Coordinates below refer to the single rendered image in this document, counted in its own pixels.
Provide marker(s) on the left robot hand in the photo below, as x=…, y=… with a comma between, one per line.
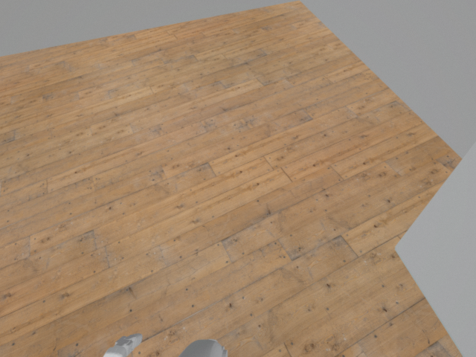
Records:
x=124, y=346

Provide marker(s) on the fridge door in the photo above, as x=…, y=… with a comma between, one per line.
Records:
x=440, y=251

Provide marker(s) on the robot left thigh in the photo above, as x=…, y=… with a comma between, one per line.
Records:
x=204, y=348

